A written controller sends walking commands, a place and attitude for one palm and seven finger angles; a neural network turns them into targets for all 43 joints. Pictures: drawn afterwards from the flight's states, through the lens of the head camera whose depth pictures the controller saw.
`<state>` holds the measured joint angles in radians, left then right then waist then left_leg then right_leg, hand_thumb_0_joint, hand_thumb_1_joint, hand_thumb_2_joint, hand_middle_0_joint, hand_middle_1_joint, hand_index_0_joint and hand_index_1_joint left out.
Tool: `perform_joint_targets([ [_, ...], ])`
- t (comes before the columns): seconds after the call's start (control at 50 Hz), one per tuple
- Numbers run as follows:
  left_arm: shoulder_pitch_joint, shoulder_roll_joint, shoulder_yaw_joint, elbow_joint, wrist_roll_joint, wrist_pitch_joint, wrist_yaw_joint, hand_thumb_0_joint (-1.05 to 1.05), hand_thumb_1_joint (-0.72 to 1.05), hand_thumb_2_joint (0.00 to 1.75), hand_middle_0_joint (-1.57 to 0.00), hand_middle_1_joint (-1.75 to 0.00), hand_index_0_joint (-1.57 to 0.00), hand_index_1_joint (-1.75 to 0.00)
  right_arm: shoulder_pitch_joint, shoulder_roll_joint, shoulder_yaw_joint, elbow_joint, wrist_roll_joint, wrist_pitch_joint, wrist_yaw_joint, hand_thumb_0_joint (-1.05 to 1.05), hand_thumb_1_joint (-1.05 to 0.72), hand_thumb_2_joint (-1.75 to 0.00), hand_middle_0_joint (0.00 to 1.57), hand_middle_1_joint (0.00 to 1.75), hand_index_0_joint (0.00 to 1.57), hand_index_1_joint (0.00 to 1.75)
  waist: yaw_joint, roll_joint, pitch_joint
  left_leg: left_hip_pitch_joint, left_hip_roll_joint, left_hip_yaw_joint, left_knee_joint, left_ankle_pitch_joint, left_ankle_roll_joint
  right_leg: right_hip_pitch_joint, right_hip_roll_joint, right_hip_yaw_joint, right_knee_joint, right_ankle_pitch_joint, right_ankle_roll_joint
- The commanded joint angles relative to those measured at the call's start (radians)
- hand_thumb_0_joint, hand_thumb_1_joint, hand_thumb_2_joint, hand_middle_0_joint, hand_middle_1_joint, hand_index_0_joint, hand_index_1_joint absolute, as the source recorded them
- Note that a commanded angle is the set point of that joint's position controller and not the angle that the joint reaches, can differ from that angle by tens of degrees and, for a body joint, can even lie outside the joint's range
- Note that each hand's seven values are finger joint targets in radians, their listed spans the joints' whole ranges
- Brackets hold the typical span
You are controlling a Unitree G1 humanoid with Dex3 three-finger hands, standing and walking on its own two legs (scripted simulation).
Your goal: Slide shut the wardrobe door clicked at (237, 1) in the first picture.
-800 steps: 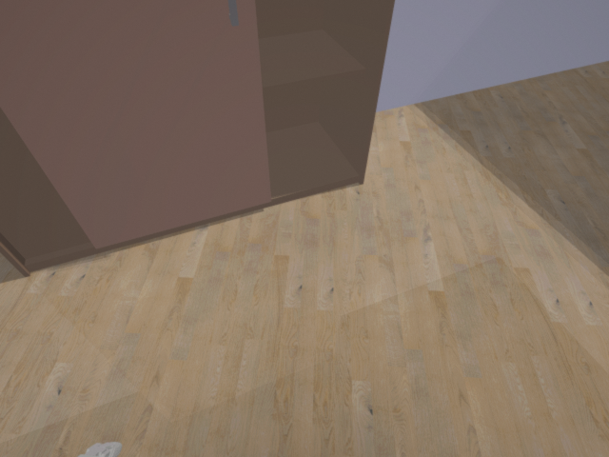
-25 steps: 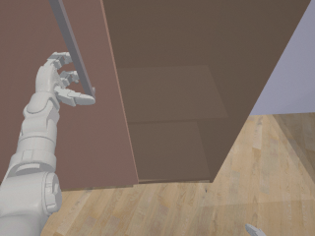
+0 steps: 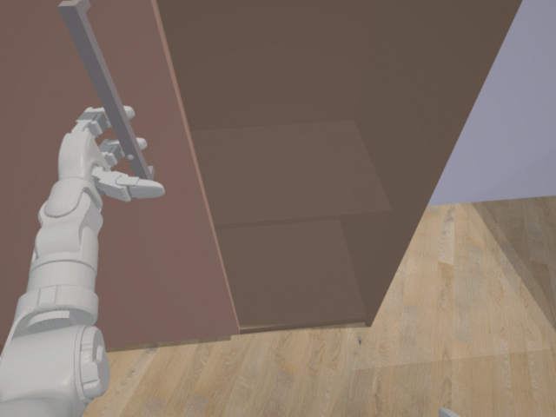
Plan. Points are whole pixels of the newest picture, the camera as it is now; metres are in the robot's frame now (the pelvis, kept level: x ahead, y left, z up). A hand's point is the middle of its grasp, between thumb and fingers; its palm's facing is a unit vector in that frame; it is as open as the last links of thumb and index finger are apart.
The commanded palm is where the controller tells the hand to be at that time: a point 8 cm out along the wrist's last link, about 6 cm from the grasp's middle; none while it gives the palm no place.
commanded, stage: slide the fingers in behind the handle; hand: left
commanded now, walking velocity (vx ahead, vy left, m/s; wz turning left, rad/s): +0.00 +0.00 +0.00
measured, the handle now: (120, 110) +0.49 +0.23 +0.21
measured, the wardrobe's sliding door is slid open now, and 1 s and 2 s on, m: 0.47 0.47 0.47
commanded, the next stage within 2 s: grip the handle and tug to test in 0.54 s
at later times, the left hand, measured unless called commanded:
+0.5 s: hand (141, 155) +0.44 +0.20 +0.17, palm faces +0.12 -0.99 +0.00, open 14.2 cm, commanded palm +0.41 +0.24 +0.17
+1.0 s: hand (140, 156) +0.44 +0.20 +0.17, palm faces +0.13 -0.99 -0.01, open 11.2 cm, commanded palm +0.40 +0.25 +0.17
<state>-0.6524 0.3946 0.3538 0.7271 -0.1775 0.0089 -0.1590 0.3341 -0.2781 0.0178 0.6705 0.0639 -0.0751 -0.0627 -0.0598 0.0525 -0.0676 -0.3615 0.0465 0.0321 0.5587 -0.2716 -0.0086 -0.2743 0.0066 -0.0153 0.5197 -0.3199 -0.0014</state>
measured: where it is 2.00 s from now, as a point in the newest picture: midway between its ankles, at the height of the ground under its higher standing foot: outside the picture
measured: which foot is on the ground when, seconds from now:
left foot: down 0.00-1.00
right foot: down 0.00-1.00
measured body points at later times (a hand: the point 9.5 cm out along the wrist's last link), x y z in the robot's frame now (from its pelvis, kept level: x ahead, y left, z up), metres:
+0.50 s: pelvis +0.00 +0.01 +0.00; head +0.02 -0.01 +0.45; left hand +0.42 +0.25 +0.17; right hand +0.12 -0.24 -0.12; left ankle +0.01 +0.13 -0.73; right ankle -0.04 -0.12 -0.73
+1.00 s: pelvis +0.00 +0.00 +0.00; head +0.01 -0.01 +0.45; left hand +0.42 +0.25 +0.17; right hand +0.09 -0.26 -0.11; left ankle +0.01 +0.13 -0.73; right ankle -0.04 -0.12 -0.73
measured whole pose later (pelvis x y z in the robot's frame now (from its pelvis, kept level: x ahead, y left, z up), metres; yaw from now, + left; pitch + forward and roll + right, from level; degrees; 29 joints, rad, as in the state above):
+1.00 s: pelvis +0.00 +0.00 +0.00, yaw +0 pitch +4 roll -1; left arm -0.67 0.36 0.32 0.72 -0.17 0.01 -0.11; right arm 0.32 -0.27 0.02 0.68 0.06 -0.07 -0.06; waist -0.06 0.05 -0.06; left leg -0.35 0.04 0.03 0.55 -0.27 -0.01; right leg -0.26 0.00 -0.02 0.51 -0.32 0.00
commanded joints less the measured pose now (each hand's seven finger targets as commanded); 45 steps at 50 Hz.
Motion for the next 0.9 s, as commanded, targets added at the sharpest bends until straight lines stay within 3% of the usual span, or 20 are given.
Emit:
perform_joint_targets([
  [0.0, -0.433, 0.21, 0.006, -0.284, -0.014, -0.076, -0.008, 0.0, -0.5, 0.3, -0.3, -1.2, -0.3, -1.2, -0.031, -0.125, -0.047, -0.126, -0.005, -0.042, -0.005, 0.0, -0.9, -0.9, 0.2, 0.3, 0.2, 0.3, 0.006, -0.017, -0.307, 0.244, -0.04, -0.017, -0.016, 0.338, 0.051, 0.037, 0.022, -0.016, -0.041, 0.455, -0.014],
  [0.08, -0.44, 0.202, 0.004, -0.3, -0.012, -0.072, -0.001, 0.0, -0.5, 0.3, -0.3, -1.2, -0.3, -1.2, -0.043, -0.123, -0.047, -0.124, -0.005, -0.039, -0.005, 0.0, -0.9, -0.9, 0.2, 0.3, 0.2, 0.3, 0.011, 0.015, -0.301, 0.256, -0.041, -0.015, -0.012, 0.341, 0.049, 0.033, 0.02, -0.015, -0.043, 0.448, -0.018],
  [0.12, -0.444, 0.215, 0.01, -0.294, -0.01, -0.069, 0.002, 0.0, -0.5, 0.3, -0.3, -1.2, -0.3, -1.2, -0.042, -0.125, -0.047, -0.121, -0.005, -0.037, -0.006, 0.0, -0.9, -0.9, 0.2, 0.3, 0.2, 0.3, 0.006, -0.022, -0.303, 0.252, -0.039, -0.019, -0.015, 0.339, 0.049, 0.037, 0.021, -0.019, -0.041, 0.455, -0.015],
  [0.24, -0.483, 0.14, -0.056, -0.3, -0.007, -0.055, 0.007, 0.0, -0.5, 0.3, -0.3, -1.2, -0.3, -1.2, -0.056, -0.116, -0.044, -0.12, -0.001, -0.036, -0.008, 0.0, -0.9, -0.9, 0.2, 0.3, 0.2, 0.3, -0.007, 0.017, -0.275, 0.277, -0.035, -0.026, -0.016, 0.348, 0.043, -0.007, 0.021, -0.025, -0.042, 0.426, -0.018],
  [0.28, -0.476, 0.157, -0.037, -0.293, -0.006, -0.055, 0.015, 0.0, -0.5, 0.3, -0.3, -1.2, -0.3, -1.2, -0.051, -0.118, -0.045, -0.114, -0.005, -0.037, -0.007, 0.0, -0.9, -0.9, 0.2, 0.3, 0.2, 0.3, 0.002, -0.004, -0.283, 0.278, -0.036, -0.03, -0.012, 0.354, 0.045, 0.003, 0.022, -0.024, -0.045, 0.425, -0.021],
  [0.32, -0.527, 0.104, -0.092, -0.283, -0.003, -0.049, 0.016, 0.0, -0.5, 0.3, -0.3, -1.2, -0.3, -1.2, -0.052, -0.116, -0.042, -0.11, -0.002, -0.037, -0.007, 0.0, -0.9, -0.9, 0.2, 0.3, 0.2, 0.3, -0.019, 0.001, -0.274, 0.288, -0.034, -0.037, -0.015, 0.34, 0.042, -0.032, 0.022, -0.028, -0.044, 0.401, -0.018],
  [0.36, -0.56, 0.102, -0.094, -0.265, 0.001, -0.051, 0.024, 0.0, -0.5, 0.3, -0.3, -1.2, -0.3, -1.2, -0.048, -0.116, -0.044, -0.1, -0.004, -0.039, -0.008, 0.0, -0.9, -0.9, 0.2, 0.3, 0.2, 0.3, -0.022, -0.004, -0.27, 0.294, -0.034, -0.042, -0.015, 0.327, 0.041, -0.048, 0.023, -0.029, -0.046, 0.381, -0.019],
  [0.4, -0.553, 0.107, -0.083, -0.246, 0.001, -0.05, 0.033, 0.0, -0.5, 0.3, -0.3, -1.2, -0.3, -1.2, -0.043, -0.117, -0.042, -0.097, -0.007, -0.039, -0.006, 0.0, -0.9, -0.9, 0.2, 0.3, 0.2, 0.3, -0.015, 0.009, -0.29, 0.294, -0.036, -0.045, -0.012, 0.335, 0.04, -0.04, 0.022, -0.028, -0.041, 0.385, -0.022],
  [0.48, -0.561, 0.165, -0.033, -0.195, 0.013, -0.063, 0.053, 0.0, -0.5, 0.3, -0.3, -1.2, -0.3, -1.2, -0.027, -0.12, -0.038, -0.09, -0.015, -0.033, -0.004, 0.0, -0.9, -0.9, 0.2, 0.3, 0.2, 0.3, -0.003, -0.044, -0.284, 0.25, -0.038, -0.046, -0.014, 0.321, 0.04, -0.016, 0.022, -0.029, -0.038, 0.378, -0.02],
  [0.54, -0.542, 0.151, -0.038, -0.218, 0.017, -0.081, 0.047, 0.0, -0.5, 0.3, -0.3, -1.2, -0.3, -1.2, -0.029, -0.113, -0.041, -0.106, -0.014, -0.037, 0.003, 0.0, -0.9, -0.9, 0.2, 0.3, 0.2, 0.3, 0.005, -0.005, -0.331, 0.281, -0.037, -0.04, -0.008, 0.359, 0.039, -0.005, 0.023, -0.024, -0.028, 0.412, -0.021],
  [0.58, -0.507, 0.202, 0.008, -0.209, 0.012, -0.088, 0.047, 0.0, -0.5, 0.3, -0.3, -1.2, -0.3, -1.2, -0.022, -0.12, -0.042, -0.103, -0.018, -0.033, 0.003, 0.0, -0.9, -0.9, 0.2, 0.3, 0.2, 0.3, 0.014, -0.04, -0.331, 0.258, -0.037, -0.037, -0.007, 0.365, 0.041, 0.03, 0.024, -0.022, -0.032, 0.432, -0.02],
  [0.62, -0.496, 0.183, -0.011, -0.243, 0.012, -0.093, 0.037, 0.0, -0.5, 0.3, -0.3, -1.2, -0.3, -1.2, -0.031, -0.115, -0.043, -0.117, -0.013, -0.033, 0.005, 0.0, -0.9, -0.9, 0.2, 0.3, 0.2, 0.3, 0.012, -0.02, -0.329, 0.264, -0.037, -0.032, -0.01, 0.376, 0.041, 0.03, 0.024, -0.022, -0.028, 0.449, -0.019],
  [0.66, -0.492, 0.17, -0.018, -0.256, 0.006, -0.088, 0.034, 0.0, -0.41, 0.34, -0.31, -1.21, -0.31, -1.21, -0.035, -0.114, -0.043, -0.121, -0.011, -0.033, 0.006, 0.0, -0.9, -0.9, 0.2, 0.3, 0.2, 0.3, 0.01, -0.005, -0.315, 0.266, -0.036, -0.029, -0.014, 0.362, 0.041, 0.02, 0.025, -0.022, -0.033, 0.436, -0.018],
  [0.68, -0.471, 0.193, -0.003, -0.243, 0.009, -0.085, 0.036, 0.0, -0.36, 0.36, -0.32, -1.22, -0.32, -1.22, -0.031, -0.117, -0.043, -0.118, -0.011, -0.03, 0.004, 0.0, -0.9, -0.9, 0.2, 0.3, 0.2, 0.3, 0.014, -0.03, -0.296, 0.246, -0.036, -0.033, -0.016, 0.348, 0.043, 0.03, 0.027, -0.025, -0.038, 0.421, -0.02],
  [0.7, -0.5, 0.163, -0.035, -0.248, 0.007, -0.081, 0.032, 0.0, -0.31, 0.38, -0.32, -1.23, -0.32, -1.23, -0.039, -0.115, -0.04, -0.119, -0.008, -0.031, 0.003, 0.0, -0.9, -0.9, 0.2, 0.3, 0.2, 0.3, 0.002, -0.003, -0.267, 0.239, -0.036, -0.03, -0.022, 0.321, 0.042, 0.007, 0.026, -0.024, -0.043, 0.401, -0.019],
  [0.74, -0.498, 0.188, -0.007, -0.253, 0.003, -0.08, 0.035, 0.0, -0.22, 0.42, -0.33, -1.24, -0.33, -1.24, -0.033, -0.118, -0.045, -0.114, -0.009, -0.034, 0.001, 0.0, -0.9, -0.9, 0.2, 0.3, 0.2, 0.3, 0.006, -0.028, -0.281, 0.248, -0.036, -0.032, -0.023, 0.303, 0.044, 0.004, 0.028, -0.024, -0.048, 0.383, -0.018],
  [0.78, -0.513, 0.154, -0.043, -0.271, 0.007, -0.079, 0.035, 0.0, -0.13, 0.46, -0.34, -1.25, -0.34, -1.25, -0.039, -0.114, -0.042, -0.116, -0.008, -0.035, 0.0, 0.0, -0.9, -0.9, 0.2, 0.3, 0.2, 0.3, 0.001, 0.019, -0.279, 0.255, -0.039, -0.029, -0.024, 0.299, 0.042, 0.001, 0.026, -0.022, -0.051, 0.372, -0.021],
  [0.82, -0.49, 0.186, -0.012, -0.255, 0.003, -0.079, 0.038, 0.0, -0.03, 0.5, -0.35, -1.27, -0.35, -1.27, -0.034, -0.118, -0.045, -0.109, -0.008, -0.038, 0.0, 0.0, -0.9, -0.9, 0.2, 0.3, 0.2, 0.3, 0.007, -0.011, -0.286, 0.255, -0.036, -0.035, -0.028, 0.297, 0.042, 0.005, 0.028, -0.024, -0.051, 0.369, -0.02],
  [0.86, -0.501, 0.145, -0.045, -0.302, 0.001, -0.086, 0.034, 0.0, 0.06, 0.54, -0.36, -1.28, -0.36, -1.28, -0.041, -0.114, -0.047, -0.119, -0.008, -0.044, 0.002, 0.0, -0.9, -0.9, 0.2, 0.3, 0.2, 0.3, 0.002, 0.009, -0.318, 0.282, -0.037, -0.029, -0.024, 0.325, 0.043, 0.011, 0.027, -0.022, -0.047, 0.396, -0.018],
  [0.88, -0.464, 0.177, -0.012, -0.277, 0.003, -0.083, 0.038, 0.0, 0.11, 0.56, -0.36, -1.29, -0.36, -1.29, -0.036, -0.117, -0.048, -0.113, -0.01, -0.042, 0.001, 0.0, -0.9, -0.9, 0.2, 0.3, 0.2, 0.3, 0.012, -0.019, -0.312, 0.264, -0.037, -0.028, -0.019, 0.328, 0.046, 0.03, 0.027, -0.021, -0.05, 0.406, -0.019],
])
